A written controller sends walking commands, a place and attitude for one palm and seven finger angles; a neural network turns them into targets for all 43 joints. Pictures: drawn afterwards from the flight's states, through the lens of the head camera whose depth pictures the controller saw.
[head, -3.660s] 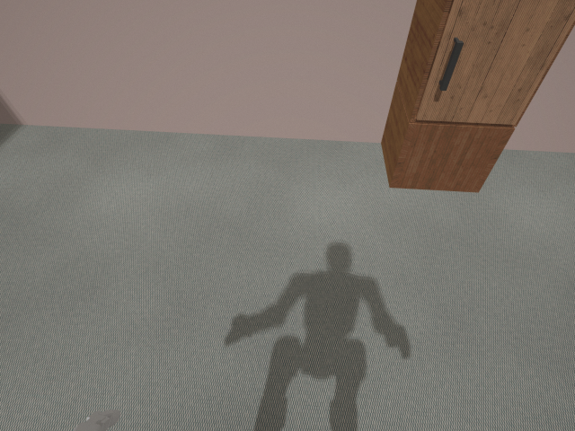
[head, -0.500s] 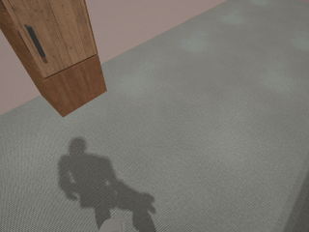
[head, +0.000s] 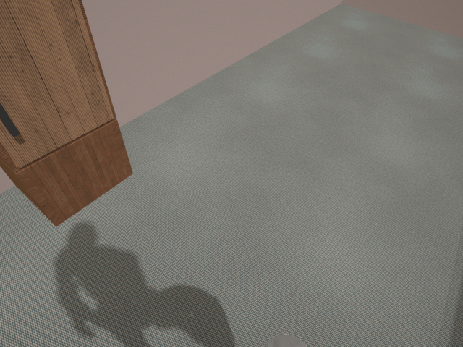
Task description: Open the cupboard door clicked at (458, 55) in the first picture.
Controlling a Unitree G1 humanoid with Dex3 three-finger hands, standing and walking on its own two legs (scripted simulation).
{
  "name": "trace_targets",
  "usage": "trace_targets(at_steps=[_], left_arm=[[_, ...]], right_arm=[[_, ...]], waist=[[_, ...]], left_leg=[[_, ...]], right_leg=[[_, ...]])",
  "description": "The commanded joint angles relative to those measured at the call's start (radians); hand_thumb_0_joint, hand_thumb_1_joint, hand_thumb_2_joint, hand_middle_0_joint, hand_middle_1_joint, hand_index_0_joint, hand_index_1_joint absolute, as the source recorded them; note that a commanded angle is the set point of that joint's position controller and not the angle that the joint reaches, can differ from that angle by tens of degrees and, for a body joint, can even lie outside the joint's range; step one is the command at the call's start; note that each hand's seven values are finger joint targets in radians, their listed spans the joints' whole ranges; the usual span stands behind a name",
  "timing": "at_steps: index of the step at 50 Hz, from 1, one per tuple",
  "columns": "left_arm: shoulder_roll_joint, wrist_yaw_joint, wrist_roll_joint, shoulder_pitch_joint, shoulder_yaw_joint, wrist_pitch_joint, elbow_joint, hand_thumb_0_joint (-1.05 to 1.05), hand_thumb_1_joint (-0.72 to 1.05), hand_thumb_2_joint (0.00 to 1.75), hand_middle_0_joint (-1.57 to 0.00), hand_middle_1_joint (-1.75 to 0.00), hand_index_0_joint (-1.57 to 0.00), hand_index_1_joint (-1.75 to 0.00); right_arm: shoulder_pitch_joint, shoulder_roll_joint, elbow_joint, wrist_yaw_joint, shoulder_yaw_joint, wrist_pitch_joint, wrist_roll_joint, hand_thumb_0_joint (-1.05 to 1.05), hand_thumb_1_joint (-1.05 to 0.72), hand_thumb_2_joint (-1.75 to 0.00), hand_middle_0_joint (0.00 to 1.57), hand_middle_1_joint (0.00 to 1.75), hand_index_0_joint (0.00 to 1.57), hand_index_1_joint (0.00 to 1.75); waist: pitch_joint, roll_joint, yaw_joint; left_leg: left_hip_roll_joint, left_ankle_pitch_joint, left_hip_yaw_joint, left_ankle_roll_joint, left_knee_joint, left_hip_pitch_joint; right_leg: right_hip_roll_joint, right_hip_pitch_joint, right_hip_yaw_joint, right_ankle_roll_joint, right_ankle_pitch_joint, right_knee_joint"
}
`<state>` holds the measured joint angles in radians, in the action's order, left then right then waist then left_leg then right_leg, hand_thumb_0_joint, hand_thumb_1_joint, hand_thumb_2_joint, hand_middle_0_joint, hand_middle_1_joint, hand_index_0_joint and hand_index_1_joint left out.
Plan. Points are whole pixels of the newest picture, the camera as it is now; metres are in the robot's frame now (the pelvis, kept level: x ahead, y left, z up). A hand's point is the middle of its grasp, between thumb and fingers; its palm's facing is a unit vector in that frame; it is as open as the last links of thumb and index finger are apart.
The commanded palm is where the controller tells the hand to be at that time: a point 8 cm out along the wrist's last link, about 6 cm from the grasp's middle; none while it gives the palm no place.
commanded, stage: walk to a spot facing it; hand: left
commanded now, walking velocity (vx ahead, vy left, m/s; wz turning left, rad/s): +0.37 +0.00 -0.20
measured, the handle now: out of the picture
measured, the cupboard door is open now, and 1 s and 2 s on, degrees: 0 0 0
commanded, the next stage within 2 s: turn to face it in 0.70 s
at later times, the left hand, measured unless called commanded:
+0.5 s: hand (183, 297) +0.26 +0.12 -0.17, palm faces +0.02 -0.98 -0.19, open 7.3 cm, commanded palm none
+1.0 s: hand (179, 205) +0.49 +0.17 -0.17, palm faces +0.09 -0.98 -0.20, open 7.4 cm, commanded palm none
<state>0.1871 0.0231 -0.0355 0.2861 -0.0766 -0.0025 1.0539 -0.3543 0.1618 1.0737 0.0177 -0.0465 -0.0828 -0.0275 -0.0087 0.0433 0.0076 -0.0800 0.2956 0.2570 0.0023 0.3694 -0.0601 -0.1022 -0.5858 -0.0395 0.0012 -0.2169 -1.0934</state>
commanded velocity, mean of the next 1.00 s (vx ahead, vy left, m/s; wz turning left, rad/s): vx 0.26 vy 0.00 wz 0.15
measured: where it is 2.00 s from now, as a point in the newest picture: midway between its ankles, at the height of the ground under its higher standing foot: (237, 285)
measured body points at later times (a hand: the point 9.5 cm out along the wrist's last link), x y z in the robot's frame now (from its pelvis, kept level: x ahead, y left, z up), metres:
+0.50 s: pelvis +0.23 -0.06 +0.00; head +0.23 -0.06 +0.45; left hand +0.25 +0.17 -0.16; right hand +0.27 -0.30 -0.15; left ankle +0.31 +0.08 -0.69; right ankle +0.21 -0.15 -0.74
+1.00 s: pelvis +0.43 -0.02 +0.00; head +0.45 -0.01 +0.45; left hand +0.49 +0.22 -0.15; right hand +0.42 -0.25 -0.15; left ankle +0.42 +0.08 -0.74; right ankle +0.50 -0.17 -0.70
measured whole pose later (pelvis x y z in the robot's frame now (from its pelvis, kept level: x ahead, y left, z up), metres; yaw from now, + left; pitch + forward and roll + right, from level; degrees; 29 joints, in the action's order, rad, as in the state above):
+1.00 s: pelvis +0.43 -0.02 +0.00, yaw +3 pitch -1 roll +0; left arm 0.18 -0.01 -0.02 0.18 -0.06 0.01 1.03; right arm -0.32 0.14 1.10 0.01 -0.04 -0.04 -0.02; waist -0.05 0.02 -0.02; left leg -0.04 0.24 0.15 -0.03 0.42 -0.16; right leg -0.12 -0.48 -0.07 -0.06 -0.28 -0.85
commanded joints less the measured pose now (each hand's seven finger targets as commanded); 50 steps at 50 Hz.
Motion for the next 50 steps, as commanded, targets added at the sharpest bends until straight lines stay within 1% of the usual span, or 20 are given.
trace_targets(at_steps=[1, 5, 7, 8, 9, 10, 11, 12, 14, 18, 28, 30, 32, 33, 34, 35, 37, 39, 43, 50], left_arm=[[-0.006, 0.016, 0.004, -0.115, 0.007, 0.012, -0.091, 0.00, 0.90, 0.90, -0.20, -0.30, -0.20, -0.30], [0.003, 0.014, 0.007, -0.154, 0.006, 0.029, -0.095, 0.00, 0.90, 0.90, -0.20, -0.30, -0.20, -0.30], [0.031, 0.007, 0.004, -0.046, -0.001, 0.041, -0.058, 0.00, 0.90, 0.90, -0.20, -0.30, -0.20, -0.30], [0.058, 0.004, -0.001, 0.091, -0.011, 0.050, -0.013, 0.00, 0.90, 0.90, -0.20, -0.30, -0.20, -0.30], [0.140, -0.006, -0.007, 0.232, -0.034, 0.064, 0.031, 0.00, 0.90, 0.90, -0.20, -0.30, -0.20, -0.30], [0.263, -0.020, -0.001, 0.332, -0.063, 0.069, 0.055, 0.00, 0.90, 0.90, -0.20, -0.30, -0.20, -0.30], [0.289, -0.026, 0.023, 0.308, -0.063, 0.065, 0.051, 0.00, 0.90, 0.90, -0.20, -0.30, -0.20, -0.30], [0.250, -0.032, 0.024, 0.205, -0.059, 0.061, 0.029, 0.00, 0.90, 0.90, -0.20, -0.30, -0.20, -0.30], [0.156, -0.035, 0.020, 0.063, -0.023, 0.067, -0.012, 0.00, 0.90, 0.90, -0.20, -0.30, -0.20, -0.30], [0.075, -0.039, 0.009, 0.001, 0.011, 0.083, -0.008, 0.00, 0.90, 0.90, -0.20, -0.30, -0.20, -0.30], [0.104, -0.039, 0.008, 0.103, 0.009, 0.095, 0.035, 0.00, 0.90, 0.90, -0.20, -0.30, -0.20, -0.30], [0.118, -0.041, 0.007, 0.112, 0.005, 0.090, 0.039, 0.00, 0.90, 0.90, -0.20, -0.30, -0.20, -0.30], [0.121, -0.041, 0.010, 0.105, 0.002, 0.086, 0.042, 0.00, 0.90, 0.90, -0.20, -0.30, -0.20, -0.30], [0.101, -0.039, 0.017, 0.111, 0.005, 0.084, 0.038, 0.00, 0.90, 0.90, -0.20, -0.30, -0.20, -0.30], [0.043, -0.030, 0.028, 0.152, 0.014, 0.081, 0.019, 0.00, 0.90, 0.90, -0.20, -0.30, -0.20, -0.30], [0.044, -0.027, 0.026, 0.100, 0.023, 0.084, -0.018, 0.00, 0.90, 0.90, -0.20, -0.30, -0.20, -0.30], [0.040, -0.026, 0.021, 0.004, 0.019, 0.074, -0.018, 0.00, 0.90, 0.90, -0.20, -0.30, -0.20, -0.30], [0.018, -0.017, 0.012, 0.001, 0.012, 0.060, -0.001, 0.00, 0.90, 0.90, -0.20, -0.30, -0.20, -0.30], [-0.024, -0.026, 0.011, 0.066, 0.018, 0.028, 0.011, 0.00, 0.90, 0.90, -0.20, -0.30, -0.20, -0.30], [0.018, -0.038, 0.019, -0.071, 0.008, 0.008, -0.081, 0.00, 0.90, 0.90, -0.20, -0.30, -0.20, -0.30]], right_arm=[[-0.073, 0.104, -0.008, 0.003, -0.022, -0.009, 0.000, 0.00, -0.90, -0.90, 0.20, 0.30, 0.20, 0.30], [-0.120, 0.131, 0.025, 0.001, -0.028, 0.002, -0.006, 0.00, -0.90, -0.90, 0.20, 0.30, 0.20, 0.30], [-0.112, 0.147, 0.033, 0.000, -0.031, 0.008, -0.003, 0.00, -0.90, -0.90, 0.20, 0.30, 0.20, 0.30], [-0.095, 0.149, 0.030, -0.002, -0.029, 0.009, 0.002, 0.00, -0.90, -0.90, 0.20, 0.30, 0.20, 0.30], [-0.098, 0.127, 0.025, -0.013, -0.026, 0.008, 0.011, 0.00, -0.90, -0.90, 0.20, 0.30, 0.20, 0.30], [-0.132, 0.049, -0.009, -0.016, -0.010, 0.003, 0.023, 0.00, -0.90, -0.90, 0.20, 0.30, 0.20, 0.30], [-0.070, 0.070, -0.040, -0.013, -0.010, 0.010, 0.027, 0.00, -0.90, -0.90, 0.20, 0.30, 0.20, 0.30], [-0.025, 0.079, -0.040, -0.014, -0.021, 0.014, 0.028, 0.00, -0.90, -0.90, 0.20, 0.30, 0.20, 0.30], [0.026, 0.057, -0.039, -0.014, -0.016, 0.019, 0.013, 0.00, -0.90, -0.90, 0.20, 0.30, 0.20, 0.30], [-0.074, -0.006, -0.003, -0.021, -0.013, 0.061, 0.001, 0.00, -0.90, -0.90, 0.20, 0.30, 0.20, 0.30], [0.196, 0.025, -0.116, -0.056, -0.015, 0.043, 0.005, 0.00, -0.90, -0.90, 0.20, 0.30, 0.20, 0.30], [0.201, 0.041, -0.121, -0.055, -0.017, 0.037, 0.005, 0.00, -0.90, -0.90, 0.20, 0.30, 0.20, 0.30], [0.078, 0.071, -0.083, -0.046, -0.026, 0.026, -0.001, 0.00, -0.90, -0.90, 0.20, 0.30, 0.20, 0.30], [-0.066, 0.122, -0.040, -0.037, -0.039, 0.018, -0.008, 0.00, -0.90, -0.90, 0.20, 0.30, 0.20, 0.30], [-0.192, 0.239, -0.012, -0.024, -0.065, 0.011, -0.019, 0.00, -0.90, -0.90, 0.20, 0.30, 0.20, 0.30], [-0.242, 0.277, 0.003, -0.013, -0.065, 0.021, -0.003, 0.00, -0.90, -0.90, 0.20, 0.30, 0.20, 0.30], [-0.109, 0.196, -0.020, -0.001, -0.049, 0.021, 0.002, 0.00, -0.90, -0.90, 0.20, 0.30, 0.20, 0.30], [-0.017, 0.130, -0.038, 0.003, -0.025, 0.008, -0.002, 0.00, -0.90, -0.90, 0.20, 0.30, 0.20, 0.30], [0.023, 0.082, -0.029, 0.009, -0.011, 0.000, 0.010, 0.00, -0.90, -0.90, 0.20, 0.30, 0.20, 0.30], [0.029, 0.144, -0.038, 0.000, -0.034, 0.046, 0.005, 0.00, -0.90, -0.90, 0.20, 0.30, 0.20, 0.30]], waist=[[-0.143, -0.200, -0.025], [-0.125, -0.199, -0.036], [-0.051, -0.161, 0.021], [0.024, -0.130, 0.086], [0.128, 0.003, 0.150], [0.246, 0.281, 0.155], [0.242, 0.231, 0.140], [0.143, 0.136, 0.110], [-0.007, 0.024, 0.054], [-0.071, 0.037, -0.045], [-0.124, 0.039, 0.014], [-0.119, 0.011, 0.011], [-0.052, -0.059, -0.050], [0.033, -0.148, -0.104], [0.146, -0.395, -0.129], [0.169, -0.425, -0.137], [0.048, -0.218, -0.103], [-0.040, -0.112, -0.052], [-0.020, -0.154, 0.010], [-0.025, -0.202, -0.012]], left_leg=[[-0.227, -0.245, -0.066, -0.103, -0.206, -0.034], [-0.249, -0.389, -0.043, -0.097, -0.125, 0.032], [-0.243, -0.615, -0.019, -0.079, 0.054, 0.041], [-0.204, -0.655, 0.014, -0.051, 0.229, -0.006], [-0.155, -0.470, 0.032, -0.018, 0.493, -0.183], [0.000, 0.212, -0.005, 0.024, 0.809, -0.463], [0.002, 0.289, -0.161, 0.001, 0.972, -0.552], [-0.052, 0.188, -0.199, -0.012, 1.037, -0.560], [-0.112, 0.059, -0.242, -0.006, 0.985, -0.556], [-0.111, -0.012, -0.205, 0.016, 0.785, -0.426], [-0.077, -0.120, -0.139, 0.012, 0.337, -0.483], [-0.061, -0.088, -0.119, -0.001, 0.286, -0.431], [-0.008, -0.106, -0.083, -0.016, 0.183, -0.221], [-0.034, -0.144, -0.146, -0.043, 0.125, 0.004], [-0.272, -0.192, -0.483, -0.131, 0.036, 0.215], [-0.396, -0.280, -0.652, -0.203, -0.066, 0.266], [-0.362, -0.244, -0.537, -0.186, -0.092, 0.094], [-0.314, -0.285, -0.385, -0.139, -0.120, -0.059], [-0.203, -0.523, -0.217, -0.127, -0.123, -0.166], [-0.192, -0.509, -0.289, -0.158, -0.048, -0.144]], right_leg=[[-0.033, -0.050, -0.061, -0.015, 0.059, 0.256], [0.022, 0.065, -0.116, 0.017, 0.026, 0.428], [0.077, 0.242, -0.151, 0.048, 0.003, 0.493], [0.107, 0.427, -0.164, 0.061, 0.052, 0.543], [-0.011, 0.669, -0.019, 0.095, 0.028, 0.571], [-0.288, 0.878, 0.433, 0.194, 0.029, 0.684], [-0.350, 0.858, 0.574, 0.232, 0.010, 0.806], [-0.344, 0.725, 0.497, 0.229, -0.125, 0.837], [-0.290, 0.457, 0.342, 0.181, -0.122, 0.862], [-0.196, 0.230, 0.081, 0.129, -0.040, 0.920], [-0.203, 0.454, 0.007, 0.130, 0.062, 0.903], [-0.214, 0.488, 0.001, 0.127, 0.127, 0.859], [-0.169, 0.469, -0.067, 0.098, 0.294, 0.662], [-0.105, 0.376, -0.127, 0.057, 0.312, 0.435], [0.035, 0.156, -0.188, 0.001, -0.013, 0.118], [0.085, 0.014, -0.092, 0.000, -0.364, -0.098], [-0.006, -0.057, -0.015, 0.010, -0.256, -0.211], [-0.043, -0.008, 0.018, -0.004, -0.149, -0.171], [-0.037, 0.129, -0.019, -0.043, -0.072, 0.032], [0.012, 0.179, -0.063, -0.076, -0.062, 0.337]])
